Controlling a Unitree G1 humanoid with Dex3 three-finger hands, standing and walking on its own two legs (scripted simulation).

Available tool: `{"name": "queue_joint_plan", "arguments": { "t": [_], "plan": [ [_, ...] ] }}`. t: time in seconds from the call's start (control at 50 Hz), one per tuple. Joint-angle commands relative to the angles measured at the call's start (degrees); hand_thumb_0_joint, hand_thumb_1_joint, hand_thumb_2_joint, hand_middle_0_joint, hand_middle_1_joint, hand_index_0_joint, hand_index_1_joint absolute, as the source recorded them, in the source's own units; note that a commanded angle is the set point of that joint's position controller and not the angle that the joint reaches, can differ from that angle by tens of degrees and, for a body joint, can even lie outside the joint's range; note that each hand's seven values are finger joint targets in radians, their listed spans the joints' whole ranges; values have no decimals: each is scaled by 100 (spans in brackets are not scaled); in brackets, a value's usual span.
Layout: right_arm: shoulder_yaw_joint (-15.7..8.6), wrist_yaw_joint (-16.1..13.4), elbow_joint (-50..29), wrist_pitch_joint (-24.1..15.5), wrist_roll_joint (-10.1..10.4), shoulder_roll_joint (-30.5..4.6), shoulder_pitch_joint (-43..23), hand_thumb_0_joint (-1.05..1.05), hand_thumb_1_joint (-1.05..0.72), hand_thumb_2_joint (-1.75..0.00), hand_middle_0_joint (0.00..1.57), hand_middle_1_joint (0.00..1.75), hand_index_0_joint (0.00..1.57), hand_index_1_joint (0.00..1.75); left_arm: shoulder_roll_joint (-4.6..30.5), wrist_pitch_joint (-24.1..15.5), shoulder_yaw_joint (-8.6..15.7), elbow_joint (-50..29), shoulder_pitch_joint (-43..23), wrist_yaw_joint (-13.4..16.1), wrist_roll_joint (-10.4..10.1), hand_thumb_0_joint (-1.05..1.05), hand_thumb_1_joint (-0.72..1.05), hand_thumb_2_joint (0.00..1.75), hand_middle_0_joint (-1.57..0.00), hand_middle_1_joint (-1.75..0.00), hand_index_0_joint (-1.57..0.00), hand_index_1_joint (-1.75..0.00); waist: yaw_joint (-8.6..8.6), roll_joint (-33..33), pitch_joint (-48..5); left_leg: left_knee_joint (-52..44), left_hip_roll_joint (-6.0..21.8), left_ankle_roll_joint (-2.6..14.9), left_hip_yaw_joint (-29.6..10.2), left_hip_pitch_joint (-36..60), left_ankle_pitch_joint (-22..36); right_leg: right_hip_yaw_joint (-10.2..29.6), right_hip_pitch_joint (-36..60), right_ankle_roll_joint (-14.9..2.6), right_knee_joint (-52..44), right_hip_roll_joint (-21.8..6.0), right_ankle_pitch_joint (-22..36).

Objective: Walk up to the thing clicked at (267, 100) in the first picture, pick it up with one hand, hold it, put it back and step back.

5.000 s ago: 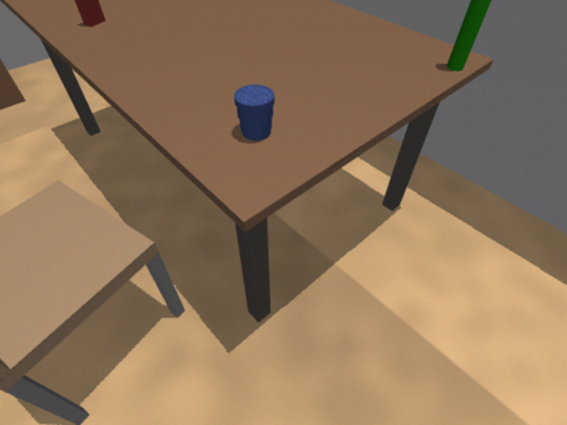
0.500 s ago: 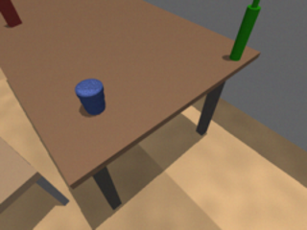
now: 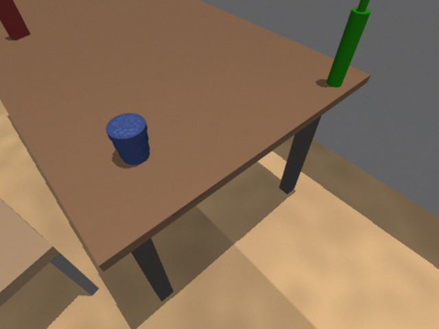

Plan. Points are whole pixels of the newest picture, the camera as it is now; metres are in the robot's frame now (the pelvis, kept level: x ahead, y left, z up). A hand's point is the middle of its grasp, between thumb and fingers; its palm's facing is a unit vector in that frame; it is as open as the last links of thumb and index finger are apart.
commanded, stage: stand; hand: left
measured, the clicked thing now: (131, 141) +0.55 +0.23 +0.00
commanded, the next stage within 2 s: rise first in 0.74 s
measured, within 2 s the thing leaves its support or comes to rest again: neither
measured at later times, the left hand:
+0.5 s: hand out of the picture +0.08 +0.26 -0.16, palm faces -0.02 -0.94 -0.34, open 7.4 cm
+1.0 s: hand out of the picture +0.14 +0.24 -0.14, palm faces +0.13 -0.94 -0.32, open 9.0 cm
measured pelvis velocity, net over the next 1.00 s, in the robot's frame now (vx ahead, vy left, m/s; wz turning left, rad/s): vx -0.01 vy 0.00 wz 0.00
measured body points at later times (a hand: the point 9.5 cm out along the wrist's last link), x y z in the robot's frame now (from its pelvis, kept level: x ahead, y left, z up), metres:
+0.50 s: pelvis +0.00 +0.00 +0.00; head +0.02 +0.00 +0.45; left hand +0.08 +0.31 -0.13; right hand +0.07 -0.30 -0.13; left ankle -0.03 +0.16 -0.75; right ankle +0.02 -0.13 -0.75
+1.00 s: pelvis -0.01 +0.00 -0.01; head +0.03 +0.00 +0.44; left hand +0.13 +0.29 -0.12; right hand +0.13 -0.29 -0.12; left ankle -0.03 +0.16 -0.75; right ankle +0.02 -0.13 -0.75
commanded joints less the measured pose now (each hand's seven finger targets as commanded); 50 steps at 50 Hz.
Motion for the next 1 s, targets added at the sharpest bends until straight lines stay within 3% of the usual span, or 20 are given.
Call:
{"name": "queue_joint_plan", "arguments": {
  "t": [0.0, 0.16, 0.3, 0.48, 0.8, 0.82, 0.84, 0.86, 0.88, 0.9, 0.92, 0.94, 0.96, 0.98],
  "plan": [
    [-258, -65, -319, -132, -13, -1241, -143, 0, -90, -90, 20, 30, 20, 30, 1258, -111, 262, -357, -236, 78, 14, 0, 90, 90, -20, -30, -20, -30, -27, 56, -496, -351, 398, 395, -197, -289, 620, 459, 421, -214, -262, -622, 640],
    [-244, -70, -333, -140, 4, -1244, -109, 0, -90, -90, 20, 30, 20, 30, 1256, -123, 252, -345, -176, 79, 3, 0, 90, 90, -20, -30, -20, -30, -21, 34, -513, -316, 401, 368, -208, -206, 928, 445, 474, -216, -210, -630, 999],
    [-245, -77, -320, -124, 3, -1254, -95, 0, -90, -90, 20, 30, 20, 30, 1248, -87, 253, -328, -154, 76, 4, 0, 90, 90, -20, -30, -20, -30, -12, 113, -317, -387, 382, 366, -212, -340, 561, 453, 341, -195, -299, -593, 472],
    [-239, -75, -362, -147, 13, -1221, -139, 0, -90, -90, 20, 30, 20, 30, 1257, -110, 251, -341, -158, 84, 12, 0, 90, 90, -20, -30, -20, -30, -14, -1, -499, -341, 422, 367, -240, -177, 1057, 398, 476, -202, -179, -615, 1073],
    [-250, -81, -367, -144, -10, -1232, -108, 0, -90, -90, 20, 30, 20, 30, 1277, -92, 267, -358, -192, 84, 16, 0, 90, 90, -20, -30, -20, -30, -31, -36, -417, -396, 415, 373, -206, -214, 706, 449, 350, -210, -246, -619, 686],
    [-241, -75, -351, -136, -6, -1235, -108, 0, -82, -82, 12, 22, 12, 22, 1253, -87, 260, -334, -171, 81, 13, 0, 82, 82, -12, -22, -12, -22, -8, 14, -316, -403, 384, 380, -200, -287, 564, 437, 321, -191, -295, -597, 545],
    [-4, -155, -2362, -841, 567, -29, -2119, 0, -74, -74, 5, 14, 5, 14, 16, -543, 83, -2345, -2181, 116, -408, 0, 74, 74, -4, -14, -4, -14, -218, 63, -487, 277, -421, 332, 437, -1080, 156, -142, -252, -49, 41, -36, -60],
    [-5, -249, -2582, -966, 653, -263, -2039, 0, -66, -66, 4, 6, 5, 6, 605, -765, 211, -2771, -1983, 286, -625, 0, 66, 66, -7, -6, -4, -9, 67, -274, -677, 7, -374, 353, 402, -777, -148, -160, 181, -48, -145, -42, -445],
    [-352, -380, -1979, -902, 611, -895, -1510, 0, -58, -58, 4, 5, 5, 5, 1009, -720, 429, -2095, -1321, 394, -585, 0, 58, 58, -7, -5, -4, -9, -128, -122, -382, -59, -393, 354, 428, -802, -339, -137, 6, -85, -200, -20, -599],
    [-609, -421, -1597, -810, 594, -1078, -1215, 0, -50, -50, 4, 5, 5, 5, 1393, -641, 844, -1725, -766, 432, -589, 0, 50, 50, -8, -6, -6, -9, 57, -88, -249, 71, -390, 319, 468, -1012, -279, -176, -11, -84, -110, 5, -581],
    [-791, -471, -1462, -795, 574, -1093, -1150, 0, -42, -42, 5, 5, 5, 5, 1307, -553, 1066, -1700, -359, 471, -574, 0, 42, 42, -9, -8, -8, -10, 94, -151, -487, 172, -386, 301, 458, -1008, 60, -186, 100, -71, -48, 7, -253],
    [-850, -527, -1517, -850, 515, -1055, -1025, 0, -34, -34, 5, 5, 5, 5, 1156, -605, 968, -1974, -319, 510, -548, 0, 34, 34, -8, -7, -7, -8, 93, -81, -953, 246, -364, 298, 467, -862, 350, -96, 232, -52, 27, -41, 121],
    [-812, -550, -1601, -891, 476, -919, -1083, 0, -26, -26, 5, 5, 5, 5, 1215, -704, 924, -2520, -984, 550, -498, 0, 26, 27, -8, -7, -7, -8, 34, 37, -1375, 283, -350, 312, 426, -735, 564, -152, 324, -55, 166, -17, 440],
    [-918, -564, -1554, -876, 430, -933, -746, 0, -22, -23, 5, 5, 5, 5, 1358, -687, 1179, -2534, -518, 589, -436, 0, 18, 27, -8, -8, -7, -8, 41, 273, -1531, 308, -367, 311, 405, -695, 756, -162, 368, -76, 234, 13, 640]
  ]
}}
